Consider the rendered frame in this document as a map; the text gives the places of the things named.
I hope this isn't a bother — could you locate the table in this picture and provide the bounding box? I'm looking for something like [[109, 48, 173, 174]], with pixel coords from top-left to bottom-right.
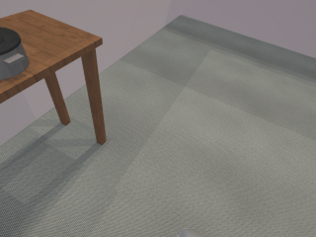
[[0, 9, 107, 145]]

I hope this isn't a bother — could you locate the pot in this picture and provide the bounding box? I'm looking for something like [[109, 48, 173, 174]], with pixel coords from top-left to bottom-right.
[[0, 42, 30, 80]]

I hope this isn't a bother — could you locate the lid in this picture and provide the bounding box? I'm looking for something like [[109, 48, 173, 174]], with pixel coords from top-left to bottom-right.
[[0, 27, 21, 55]]

